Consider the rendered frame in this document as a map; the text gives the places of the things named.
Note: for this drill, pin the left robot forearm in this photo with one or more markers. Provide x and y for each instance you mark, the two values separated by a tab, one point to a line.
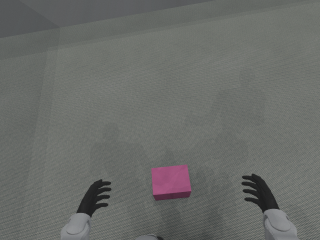
78	227

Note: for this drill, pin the right robot forearm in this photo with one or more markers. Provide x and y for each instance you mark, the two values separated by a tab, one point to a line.
277	226

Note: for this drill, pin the left robot hand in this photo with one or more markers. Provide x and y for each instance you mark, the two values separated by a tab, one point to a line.
88	204

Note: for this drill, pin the right robot hand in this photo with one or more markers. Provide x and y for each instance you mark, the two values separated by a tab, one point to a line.
266	199

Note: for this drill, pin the carton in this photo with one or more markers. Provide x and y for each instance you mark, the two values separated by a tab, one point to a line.
171	182

